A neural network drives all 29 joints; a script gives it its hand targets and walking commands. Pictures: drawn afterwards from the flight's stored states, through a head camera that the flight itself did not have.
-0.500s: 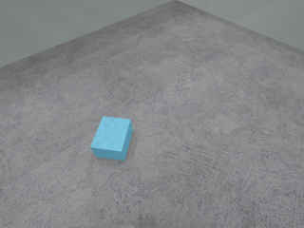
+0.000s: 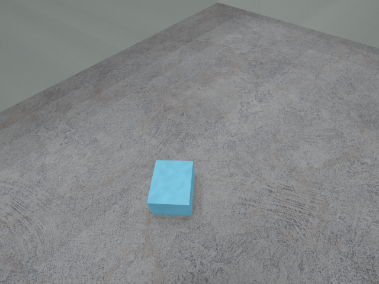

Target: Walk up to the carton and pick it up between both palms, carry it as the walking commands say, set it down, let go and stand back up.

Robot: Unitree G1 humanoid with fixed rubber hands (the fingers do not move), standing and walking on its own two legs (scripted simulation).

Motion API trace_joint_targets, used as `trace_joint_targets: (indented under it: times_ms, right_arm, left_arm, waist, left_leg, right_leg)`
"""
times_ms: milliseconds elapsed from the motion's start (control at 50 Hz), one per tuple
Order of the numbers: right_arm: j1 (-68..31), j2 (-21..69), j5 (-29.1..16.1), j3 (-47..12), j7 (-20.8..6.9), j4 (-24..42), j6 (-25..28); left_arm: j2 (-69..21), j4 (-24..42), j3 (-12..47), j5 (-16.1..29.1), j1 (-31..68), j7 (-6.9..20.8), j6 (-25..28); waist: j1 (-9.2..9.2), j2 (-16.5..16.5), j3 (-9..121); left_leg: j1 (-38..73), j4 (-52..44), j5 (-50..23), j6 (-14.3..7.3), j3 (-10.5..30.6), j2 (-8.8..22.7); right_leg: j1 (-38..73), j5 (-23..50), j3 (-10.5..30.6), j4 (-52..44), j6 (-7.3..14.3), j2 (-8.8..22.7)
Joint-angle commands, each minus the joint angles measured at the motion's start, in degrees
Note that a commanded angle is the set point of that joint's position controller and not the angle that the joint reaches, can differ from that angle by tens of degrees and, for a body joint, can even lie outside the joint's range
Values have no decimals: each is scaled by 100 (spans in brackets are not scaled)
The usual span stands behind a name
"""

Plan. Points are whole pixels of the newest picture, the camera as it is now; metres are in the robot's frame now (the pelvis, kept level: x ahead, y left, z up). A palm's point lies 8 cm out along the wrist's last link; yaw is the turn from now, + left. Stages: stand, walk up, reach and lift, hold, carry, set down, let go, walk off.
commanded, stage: walk up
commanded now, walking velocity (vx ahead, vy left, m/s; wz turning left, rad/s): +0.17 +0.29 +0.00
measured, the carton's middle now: (173, 187) +0.70 +0.18 -0.69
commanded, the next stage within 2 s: none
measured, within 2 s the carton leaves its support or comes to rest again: neither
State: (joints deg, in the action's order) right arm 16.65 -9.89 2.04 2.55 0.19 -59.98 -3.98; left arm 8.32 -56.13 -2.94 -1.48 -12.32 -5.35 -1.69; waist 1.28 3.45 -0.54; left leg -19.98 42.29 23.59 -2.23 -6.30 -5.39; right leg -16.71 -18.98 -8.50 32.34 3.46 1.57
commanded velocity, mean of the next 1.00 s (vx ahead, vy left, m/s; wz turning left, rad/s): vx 0.19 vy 0.02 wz -0.01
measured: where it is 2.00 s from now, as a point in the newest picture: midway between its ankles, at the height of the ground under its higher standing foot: outside the picture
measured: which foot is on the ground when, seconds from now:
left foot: up 0.00-0.32, down 0.34-0.98, up 1.00-1.00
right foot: down 0.00-0.34, up 0.36-0.98, down 1.00-1.00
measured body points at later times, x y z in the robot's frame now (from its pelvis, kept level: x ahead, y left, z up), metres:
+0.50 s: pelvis +0.17 +0.20 +0.01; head +0.21 +0.23 +0.46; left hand +0.17 +0.45 -0.15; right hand +0.19 -0.04 -0.13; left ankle +0.17 +0.29 -0.73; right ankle +0.10 +0.04 -0.64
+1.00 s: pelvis +0.33 +0.20 -0.01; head +0.37 +0.21 +0.44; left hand +0.43 +0.41 -0.17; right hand +0.17 +0.00 -0.14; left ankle +0.18 +0.29 -0.72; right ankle +0.40 +0.11 -0.74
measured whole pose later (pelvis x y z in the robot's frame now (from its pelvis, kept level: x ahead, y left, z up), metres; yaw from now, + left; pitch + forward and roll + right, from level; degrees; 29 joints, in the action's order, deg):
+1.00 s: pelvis +0.33 +0.20 -0.01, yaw +1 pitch +1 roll -2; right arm 30.5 -4.6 1.4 2.3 4.3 -67.6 1.2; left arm 9.0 -57.4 -2.3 -0.9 -6.7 0.0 -1.4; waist 4.7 0.4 -4.1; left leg -4.0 36.1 28.7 0.0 -5.5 3.9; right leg -20.9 -6.3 -9.0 29.3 2.1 -1.4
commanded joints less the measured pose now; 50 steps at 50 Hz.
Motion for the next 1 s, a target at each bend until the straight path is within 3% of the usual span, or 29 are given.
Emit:
trace_joint_targets:
  times_ms: [0, 40, 60, 140, 220, 260, 280, 300, 320, 340, 360, 380, 420, 440, 480, 520, 580, 600, 640, 660, 700, 740, 820, 840, 880, 920, 940, 960, 980]
  right_arm:
    - [-47, -769, 61, 280, -63, 434, 155]
    - [97, -467, 63, 285, -250, 429, 209]
    - [195, -257, 56, 249, -359, 292, 225]
    - [-313, -316, -5, 314, -427, 333, 284]
    - [-1017, -333, -112, 214, -405, 465, 322]
    - [-717, -419, -191, 274, -365, 430, 407]
    - [-153, -504, -99, 326, -320, 302, 476]
    - [518, -770, -73, 401, -243, -33, 575]
    - [1331, -1197, -19, 507, -160, -183, 690]
    - [1971, -1706, -57, 606, -20, -379, 708]
    - [1829, -1691, -160, 566, 34, -492, 658]
    - [1204, -1285, -136, 405, 61, -385, 610]
    - [417, -841, -60, 305, 42, -119, 711]
    - [305, -515, -56, 213, 43, -45, 777]
    - [723, -689, -29, 178, 5, -72, 962]
    - [615, -550, -63, 41, 40, -98, 1008]
    - [1209, -833, -154, 119, 240, -233, 945]
    - [1173, -812, -175, 128, 261, -233, 925]
    - [1525, -541, -229, 79, 303, -255, 921]
    - [1463, -517, -140, 28, 317, -299, 918]
    - [1304, -152, -112, -126, 363, -293, 872]
    - [1442, -115, -137, -152, 401, -416, 835]
    - [2190, -411, -108, 38, 531, -665, 737]
    - [2321, -329, -120, 101, 551, -773, 663]
    - [1944, -316, -87, 79, 566, -716, 602]
    - [1633, -454, -14, 158, 485, -672, 568]
    - [1533, -386, -100, 179, 437, -625, 549]
    - [1428, -321, -48, 135, 403, -485, 564]
    - [1263, 20, -13, 67, 316, -264, 587]
  left_arm:
    - [1176, -237, -378, -34, -1367, -42, 114]
    - [927, -107, -249, -40, -985, 74, 235]
    - [792, -156, -246, -43, -1249, 141, 326]
    - [835, -176, -259, -89, -1722, 256, 562]
    - [907, -167, -268, -56, -1765, 393, 567]
    - [1194, -151, -369, -40, -1525, 400, 562]
    - [1354, -136, -386, -40, -1177, 375, 589]
    - [1407, -136, -410, -24, -1159, 393, 585]
    - [848, -73, -216, -62, -1416, 404, 609]
    - [334, 227, -80, -107, -1321, 456, 581]
    - [255, 259, -102, -54, -1249, 437, 492]
    - [327, 232, -150, -50, -807, 464, 403]
    - [332, -87, -156, -28, -983, 493, 431]
    - [254, -107, -147, -28, -876, 531, 409]
    - [253, -395, -226, 44, -1127, 544, 310]
    - [134, -298, -247, 32, -921, 563, 199]
    - [286, -135, -364, 3, -268, 649, 21]
    - [360, -121, -346, 8, -313, 673, 24]
    - [471, -101, -352, 54, 88, 659, 9]
    - [339, -54, -364, 78, 77, 668, 5]
    - [189, -109, -238, 71, 375, 556, -26]
    - [287, -121, -179, 82, 438, 509, -56]
    - [222, 113, 3, 40, 862, 553, -62]
    - [268, 125, 37, 46, 812, 595, -66]
    - [225, 150, 87, 41, 884, 519, -24]
    - [266, 35, 58, 89, 376, 513, 31]
    - [519, -44, -22, 61, 22, 523, 71]
    - [1054, -97, -221, 45, -447, 449, 141]
    - [1047, -185, -198, 56, -889, 383, 244]
  waist:
    - [-193, -651, 61]
    - [17, -1246, -295]
    - [-35, -1501, -452]
    - [-234, -1048, -701]
    - [-516, -1819, -769]
    - [-294, -2187, -517]
    - [127, -1673, -295]
    - [340, -928, 165]
    - [618, 582, 931]
    - [628, 1913, 1163]
    - [634, 1921, 1136]
    - [358, 1172, 186]
    - [-4, 528, 112]
    - [-78, 609, -179]
    - [-9, -172, 77]
    - [-169, 401, -294]
    - [46, 28, -346]
    - [-27, 331, -418]
    - [158, 250, -325]
    - [39, 695, -621]
    - [53, 573, -534]
    - [137, 797, -665]
    - [423, 719, -486]
    - [481, 1057, -431]
    - [328, 753, -465]
    - [104, 1101, -288]
    - [-94, 541, -151]
    - [-287, -245, 232]
    - [-493, -999, 869]
  left_leg:
    - [-2049, 2323, -128, 434, 929, 724]
    - [-1903, 2055, -979, 553, 847, 832]
    - [-2036, 2117, -1155, 541, 680, 827]
    - [-1735, 1285, -1509, 580, 307, 1007]
    - [-640, -557, -1139, 685, -284, 868]
    - [29, -1029, -1020, 542, -222, 867]
    - [857, -1231, -1362, 459, -351, 796]
    - [1904, -1568, -1273, 379, -567, 594]
    - [3131, -1856, -763, 321, 464, 1445]
    - [3429, -2363, -1413, 70, 2104, 2812]
    - [2711, -2990, -1345, -226, 2870, 2958]
    - [2194, -2929, -997, -337, 2425, 2683]
    - [1894, -2756, -1881, -310, 1710, 2410]
    - [1372, -2925, -2386, -328, 1442, 2307]
    - [1742, -2680, -4457, -339, 1330, 2589]
    - [1205, -2749, -4860, -257, 906, 2406]
    - [1786, -2460, -5352, 2, 846, 2567]
    - [1805, -2503, -5299, 208, 611, 2469]
    - [2073, -2424, -5558, 468, 625, 2280]
    - [1744, -2411, -5859, 367, 419, 2241]
    - [1565, -2030, -7302, 351, 215, 2022]
    - [1627, -1934, -6984, 319, 173, 1848]
    - [2282, -1788, -7306, 231, 595, 2363]
    - [2570, -1680, -7234, 244, 532, 2367]
    - [2091, -1531, -6866, 22, 383, 2169]
    - [1717, -1060, -6320, -171, 482, 2084]
    - [1374, -608, -5913, -120, 398, 2068]
    - [567, 191, -4478, 134, 346, 1831]
    - [-640, 1766, 732, 304, 83, 1060]
  right_leg:
    - [1582, 538, 2799, -1985, 826, 2532]
    - [1176, -771, 1746, -2275, 185, 1656]
    - [1218, -957, 1513, -2443, 201, 1520]
    - [1231, 1673, 736, -2141, 16, 1465]
    - [811, 951, 491, -2315, 84, 1374]
    - [764, 1235, 548, -1927, 92, 1608]
    - [535, 1464, 426, -1456, 0, 1655]
    - [355, 1743, 110, -391, -126, 1248]
    - [-530, -67, -19, 1407, -276, 725]
    - [-1382, -2012, 209, 2572, -257, 222]
    - [-1481, -1627, 913, 3342, -188, 167]
    - [-1931, -1274, 829, 3586, -113, 428]
    - [-1739, -296, 856, 3454, -80, 640]
    - [-1510, 17, 816, 3281, -100, 698]
    - [-1393, 164, 791, 3398, -294, 478]
    - [-1397, 565, 827, 3290, -389, 358]
    - [-2191, 1081, 1139, 3301, -479, 29]
    - [-2326, 1244, 1169, 3144, -491, -7]
    - [-2481, 1334, 1058, 3232, -475, -227]
    - [-2467, 1467, 1032, 2881, -482, -168]
    - [-1889, 1156, 833, 2182, -530, -419]
    - [-1834, 1088, 526, 1452, -616, -518]
    - [-1917, 877, 114, 857, -474, -252]
    - [-2056, 729, 134, 920, -429, -220]
    - [-1216, 630, -75, 460, -330, -258]
    - [-224, 593, 37, -195, -210, -290]
    - [402, 1227, 42, -685, -43, -222]
    - [1621, 3416, 469, -876, 50, 336]
    - [3136, 6724, 1946, -634, 722, 1706]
